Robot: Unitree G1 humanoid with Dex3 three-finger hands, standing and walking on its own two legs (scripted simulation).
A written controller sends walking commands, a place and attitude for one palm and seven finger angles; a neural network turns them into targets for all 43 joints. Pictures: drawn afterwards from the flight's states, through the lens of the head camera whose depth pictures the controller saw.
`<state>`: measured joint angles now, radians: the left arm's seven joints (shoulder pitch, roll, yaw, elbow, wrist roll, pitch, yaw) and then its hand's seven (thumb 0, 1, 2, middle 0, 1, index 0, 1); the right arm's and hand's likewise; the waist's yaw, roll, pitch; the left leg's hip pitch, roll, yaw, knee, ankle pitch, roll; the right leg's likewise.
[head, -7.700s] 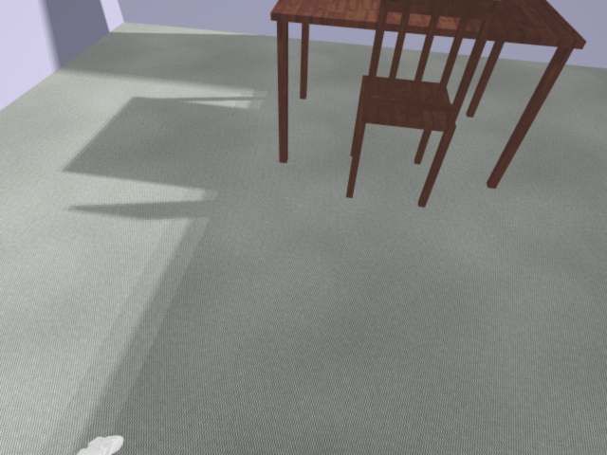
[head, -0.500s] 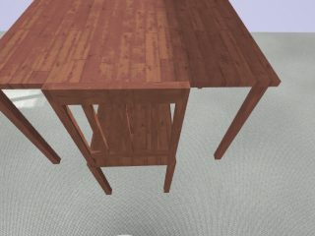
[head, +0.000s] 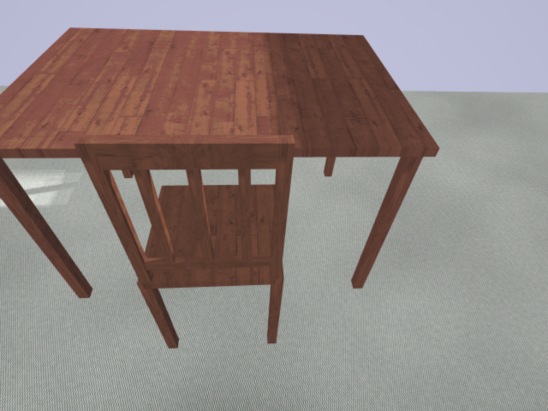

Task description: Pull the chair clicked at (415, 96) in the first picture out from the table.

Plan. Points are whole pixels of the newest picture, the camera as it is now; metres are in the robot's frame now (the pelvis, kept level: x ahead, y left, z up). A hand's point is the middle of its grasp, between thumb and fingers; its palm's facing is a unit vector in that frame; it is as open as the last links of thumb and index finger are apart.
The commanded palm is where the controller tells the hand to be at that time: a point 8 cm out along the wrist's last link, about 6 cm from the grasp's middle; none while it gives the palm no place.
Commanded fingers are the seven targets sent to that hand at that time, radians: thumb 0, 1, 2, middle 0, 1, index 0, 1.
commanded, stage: come to a stop and stand still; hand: left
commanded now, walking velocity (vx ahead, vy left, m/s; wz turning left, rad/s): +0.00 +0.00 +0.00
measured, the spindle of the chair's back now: (202, 219) +0.51 +0.18 -0.08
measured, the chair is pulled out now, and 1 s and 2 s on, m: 0.00 0.00 0.00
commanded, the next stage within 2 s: look again from close up in 0.24 s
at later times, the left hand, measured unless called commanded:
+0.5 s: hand out of the picture -0.01 +0.18 -0.18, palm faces +0.02 -0.99 -0.14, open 7.4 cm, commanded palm none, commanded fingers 0.00 0.90 0.90 -0.20 -0.30 -0.20 -0.30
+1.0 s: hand out of the picture +0.03 +0.20 -0.17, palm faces +0.00 -0.99 -0.16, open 7.4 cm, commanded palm none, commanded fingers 0.00 0.90 0.90 -0.20 -0.30 -0.20 -0.30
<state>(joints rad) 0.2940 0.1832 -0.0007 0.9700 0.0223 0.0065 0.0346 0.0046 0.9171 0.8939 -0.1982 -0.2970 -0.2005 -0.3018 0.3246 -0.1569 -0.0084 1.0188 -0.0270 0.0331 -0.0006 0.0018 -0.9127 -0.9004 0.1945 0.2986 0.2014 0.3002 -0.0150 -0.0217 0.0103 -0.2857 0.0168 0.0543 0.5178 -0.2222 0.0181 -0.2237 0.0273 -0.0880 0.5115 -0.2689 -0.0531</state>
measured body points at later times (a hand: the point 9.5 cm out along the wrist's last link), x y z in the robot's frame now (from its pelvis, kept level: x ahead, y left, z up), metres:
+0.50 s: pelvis +0.02 +0.02 +0.00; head +0.02 +0.04 +0.45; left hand -0.01 +0.23 -0.16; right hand -0.01 -0.18 -0.15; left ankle +0.06 +0.11 -0.74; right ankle +0.02 -0.08 -0.74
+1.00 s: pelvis +0.05 +0.04 +0.01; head +0.05 +0.06 +0.46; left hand +0.04 +0.26 -0.16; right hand +0.04 -0.18 -0.15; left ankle +0.06 +0.11 -0.74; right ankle +0.02 -0.08 -0.74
